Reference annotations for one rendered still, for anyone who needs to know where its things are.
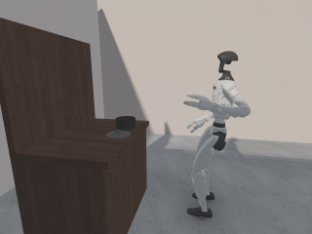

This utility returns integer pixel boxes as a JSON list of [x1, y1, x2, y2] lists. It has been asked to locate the humanoid robot torso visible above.
[[210, 77, 236, 140]]

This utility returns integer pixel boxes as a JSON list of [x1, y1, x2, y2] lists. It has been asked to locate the robot left forearm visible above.
[[209, 102, 251, 118]]

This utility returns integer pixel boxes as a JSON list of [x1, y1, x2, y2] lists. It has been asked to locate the left robot upper arm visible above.
[[220, 80, 251, 118]]

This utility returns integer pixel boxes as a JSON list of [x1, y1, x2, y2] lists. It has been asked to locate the robot right hand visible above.
[[186, 117, 205, 134]]

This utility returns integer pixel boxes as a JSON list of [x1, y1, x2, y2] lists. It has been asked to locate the robot left hand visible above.
[[183, 93, 213, 110]]

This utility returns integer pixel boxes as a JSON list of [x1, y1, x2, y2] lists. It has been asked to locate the robot left shin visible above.
[[191, 173, 208, 212]]

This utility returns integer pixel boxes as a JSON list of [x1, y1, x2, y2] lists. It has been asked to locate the table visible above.
[[0, 18, 149, 234]]

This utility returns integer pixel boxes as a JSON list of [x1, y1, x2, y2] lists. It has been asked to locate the pot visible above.
[[115, 116, 137, 131]]

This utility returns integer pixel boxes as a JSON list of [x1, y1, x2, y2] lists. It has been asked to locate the lid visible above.
[[105, 131, 131, 139]]

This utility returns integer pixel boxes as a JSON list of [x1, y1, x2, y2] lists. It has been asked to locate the robot right forearm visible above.
[[202, 111, 214, 123]]

